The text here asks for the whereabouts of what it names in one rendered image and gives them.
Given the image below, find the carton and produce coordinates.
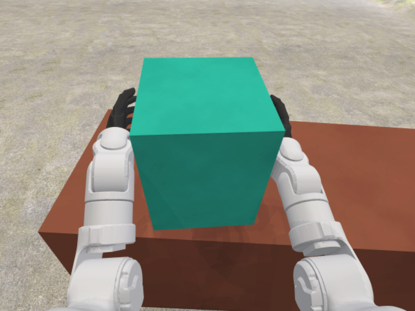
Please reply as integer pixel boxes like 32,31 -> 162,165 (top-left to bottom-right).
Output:
129,57 -> 285,231

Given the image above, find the robot right upper arm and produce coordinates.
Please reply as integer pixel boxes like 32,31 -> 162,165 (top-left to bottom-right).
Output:
293,254 -> 406,311

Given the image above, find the robot right hand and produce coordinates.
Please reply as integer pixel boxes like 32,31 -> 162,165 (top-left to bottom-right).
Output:
270,95 -> 292,138

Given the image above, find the right robot forearm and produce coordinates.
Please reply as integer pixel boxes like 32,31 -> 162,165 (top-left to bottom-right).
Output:
270,137 -> 374,299

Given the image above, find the left robot forearm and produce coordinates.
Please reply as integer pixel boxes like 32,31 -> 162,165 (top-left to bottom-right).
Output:
67,127 -> 136,306

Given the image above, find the pedestal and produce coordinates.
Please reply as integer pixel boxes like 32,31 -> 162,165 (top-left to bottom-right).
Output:
38,109 -> 415,311

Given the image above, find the robot left upper arm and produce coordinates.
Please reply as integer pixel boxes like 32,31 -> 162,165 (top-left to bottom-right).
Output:
46,257 -> 144,311

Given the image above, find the robot left hand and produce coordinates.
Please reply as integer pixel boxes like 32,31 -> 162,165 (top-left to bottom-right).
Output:
106,88 -> 137,132

